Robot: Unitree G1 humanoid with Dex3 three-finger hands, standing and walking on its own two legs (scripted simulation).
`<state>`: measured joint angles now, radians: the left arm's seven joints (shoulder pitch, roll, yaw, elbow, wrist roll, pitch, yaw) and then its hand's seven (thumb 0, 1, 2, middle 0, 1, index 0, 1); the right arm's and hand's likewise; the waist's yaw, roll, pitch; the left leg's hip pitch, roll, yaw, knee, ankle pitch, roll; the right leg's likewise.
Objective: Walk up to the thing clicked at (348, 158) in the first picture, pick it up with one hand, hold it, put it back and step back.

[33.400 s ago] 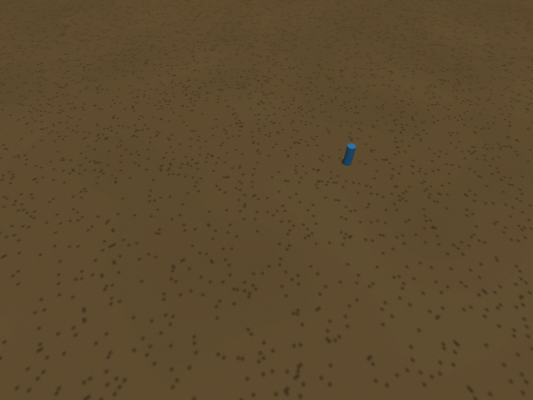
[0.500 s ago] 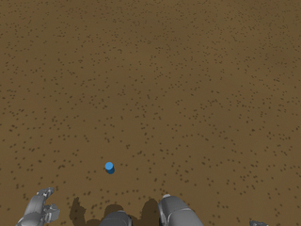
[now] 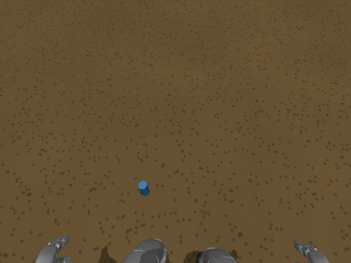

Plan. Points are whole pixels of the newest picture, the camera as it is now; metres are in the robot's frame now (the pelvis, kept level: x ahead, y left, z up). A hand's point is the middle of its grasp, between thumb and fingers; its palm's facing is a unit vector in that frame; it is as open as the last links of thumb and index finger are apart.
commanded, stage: step back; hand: left
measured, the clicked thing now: (144, 188) +0.48 +0.20 -0.71
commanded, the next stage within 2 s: none
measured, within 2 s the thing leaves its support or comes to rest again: neither
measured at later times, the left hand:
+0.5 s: hand out of the picture -0.07 +0.29 -0.17, palm faces -0.04 -0.93 -0.36, open 7.4 cm
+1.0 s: hand out of the picture -0.18 +0.25 -0.15, palm faces +0.03 -0.92 -0.38, open 7.4 cm
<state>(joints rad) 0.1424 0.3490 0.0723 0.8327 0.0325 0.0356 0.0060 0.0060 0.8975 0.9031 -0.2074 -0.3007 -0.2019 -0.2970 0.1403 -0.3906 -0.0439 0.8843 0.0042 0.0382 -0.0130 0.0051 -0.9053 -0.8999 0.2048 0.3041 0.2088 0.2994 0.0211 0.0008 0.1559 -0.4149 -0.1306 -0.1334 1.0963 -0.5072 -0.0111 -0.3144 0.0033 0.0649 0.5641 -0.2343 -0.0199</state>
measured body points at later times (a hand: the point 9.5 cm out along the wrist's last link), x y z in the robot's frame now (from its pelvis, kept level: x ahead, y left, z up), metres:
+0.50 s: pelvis -0.15 +0.02 +0.00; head -0.08 +0.05 +0.44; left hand -0.06 +0.34 -0.14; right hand -0.02 -0.29 -0.09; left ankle -0.07 +0.13 -0.73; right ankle -0.20 -0.14 -0.68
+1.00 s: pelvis -0.32 -0.02 -0.02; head -0.25 +0.00 +0.42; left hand -0.18 +0.30 -0.12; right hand -0.26 -0.33 -0.13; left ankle -0.35 +0.09 -0.74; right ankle -0.23 -0.12 -0.73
